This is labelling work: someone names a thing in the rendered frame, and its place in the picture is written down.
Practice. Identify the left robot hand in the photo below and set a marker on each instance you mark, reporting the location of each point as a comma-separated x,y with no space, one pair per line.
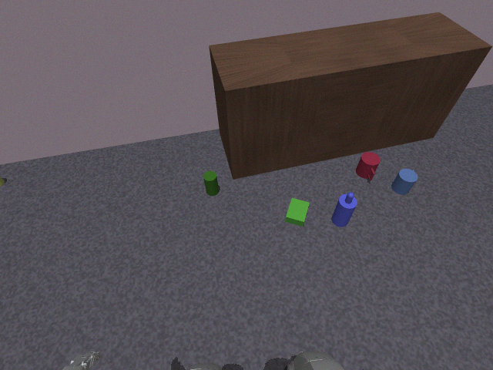
84,362

